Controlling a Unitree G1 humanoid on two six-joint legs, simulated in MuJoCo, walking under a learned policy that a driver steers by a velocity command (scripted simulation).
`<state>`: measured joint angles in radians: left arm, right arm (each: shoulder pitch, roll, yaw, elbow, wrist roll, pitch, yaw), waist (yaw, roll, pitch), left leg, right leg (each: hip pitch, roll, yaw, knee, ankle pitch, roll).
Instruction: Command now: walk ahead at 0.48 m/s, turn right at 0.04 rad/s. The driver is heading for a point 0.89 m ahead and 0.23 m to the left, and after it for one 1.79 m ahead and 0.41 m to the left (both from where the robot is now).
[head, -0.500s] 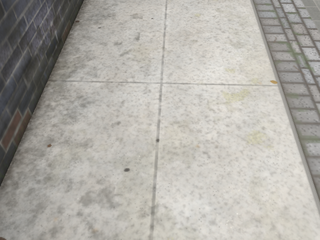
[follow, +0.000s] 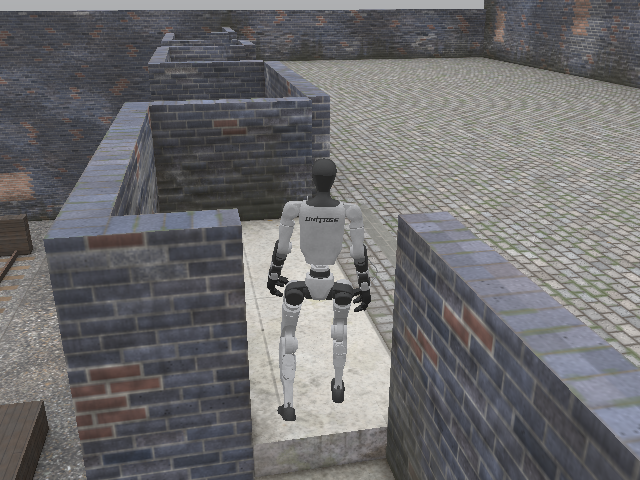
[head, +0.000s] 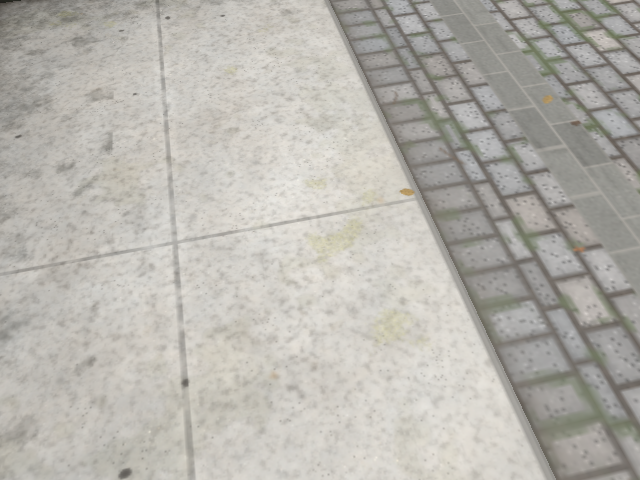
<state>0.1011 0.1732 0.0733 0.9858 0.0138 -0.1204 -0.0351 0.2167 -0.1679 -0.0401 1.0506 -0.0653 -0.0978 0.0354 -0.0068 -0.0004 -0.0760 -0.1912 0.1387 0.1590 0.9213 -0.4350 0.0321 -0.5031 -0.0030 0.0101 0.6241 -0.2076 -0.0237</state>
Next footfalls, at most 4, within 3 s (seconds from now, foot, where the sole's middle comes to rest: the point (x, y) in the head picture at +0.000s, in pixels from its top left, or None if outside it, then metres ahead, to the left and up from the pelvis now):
0.56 left None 0.32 0.21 -0.76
1.12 right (304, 413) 0.66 0.09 -0.76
1.56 left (208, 319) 0.92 0.33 -0.76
2.04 right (308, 363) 0.78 0.08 -0.76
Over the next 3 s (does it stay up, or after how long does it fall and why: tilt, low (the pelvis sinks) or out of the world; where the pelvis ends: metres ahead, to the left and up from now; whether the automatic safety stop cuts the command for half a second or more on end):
stays up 0.67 0.22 0.02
